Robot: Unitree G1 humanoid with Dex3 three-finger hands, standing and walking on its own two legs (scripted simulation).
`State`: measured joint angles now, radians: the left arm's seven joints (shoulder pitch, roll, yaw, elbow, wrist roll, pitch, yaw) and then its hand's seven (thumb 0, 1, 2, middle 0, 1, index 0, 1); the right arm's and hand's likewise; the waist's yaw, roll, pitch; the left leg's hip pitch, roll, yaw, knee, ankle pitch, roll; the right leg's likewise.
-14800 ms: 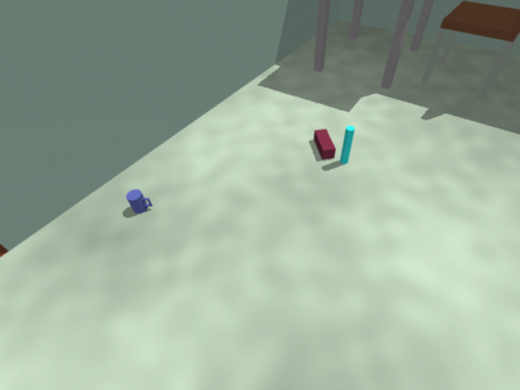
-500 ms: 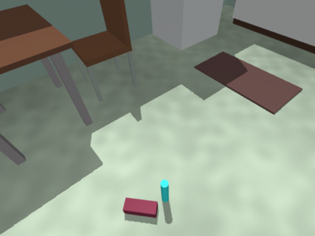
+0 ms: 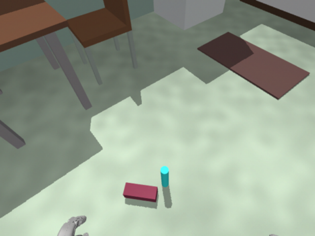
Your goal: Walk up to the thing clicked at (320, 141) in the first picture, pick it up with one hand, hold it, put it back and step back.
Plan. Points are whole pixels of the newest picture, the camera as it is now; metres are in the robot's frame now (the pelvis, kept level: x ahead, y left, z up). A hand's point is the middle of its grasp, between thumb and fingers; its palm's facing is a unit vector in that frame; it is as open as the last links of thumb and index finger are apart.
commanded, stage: rise first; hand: left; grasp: from above
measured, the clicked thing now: (140, 192) +0.43 +0.19 -0.74
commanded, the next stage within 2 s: none
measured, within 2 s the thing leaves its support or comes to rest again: neither
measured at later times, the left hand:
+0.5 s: hand out of the picture +0.13 +0.25 -0.21, palm faces -0.14 -0.89 -0.43, open 13.8 cm
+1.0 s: hand (104, 229) +0.18 +0.26 -0.36, palm faces -0.44 -0.64 -0.63, open 14.2 cm
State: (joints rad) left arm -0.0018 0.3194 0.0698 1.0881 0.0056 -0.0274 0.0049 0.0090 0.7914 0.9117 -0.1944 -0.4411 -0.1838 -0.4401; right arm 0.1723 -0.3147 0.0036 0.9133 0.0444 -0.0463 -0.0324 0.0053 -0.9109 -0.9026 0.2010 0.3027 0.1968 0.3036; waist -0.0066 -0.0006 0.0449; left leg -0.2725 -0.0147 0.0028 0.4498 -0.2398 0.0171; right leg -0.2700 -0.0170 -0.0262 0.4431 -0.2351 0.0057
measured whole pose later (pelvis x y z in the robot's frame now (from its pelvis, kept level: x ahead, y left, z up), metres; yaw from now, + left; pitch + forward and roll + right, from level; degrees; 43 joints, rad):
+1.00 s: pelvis -0.04 +0.00 -0.21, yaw -1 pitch +31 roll -2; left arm -0.01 0.42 0.09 0.61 0.53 -0.04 0.03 0.00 -0.56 0.98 -0.09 -1.07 -0.09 -1.07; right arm 0.10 -0.30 -0.04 0.57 0.01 -0.19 0.02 0.01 -0.92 -0.91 0.20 0.30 0.20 0.30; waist -0.03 0.01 -0.20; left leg -1.52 0.00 -0.01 1.66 -0.68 0.02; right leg -1.50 -0.02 -0.03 1.64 -0.67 0.00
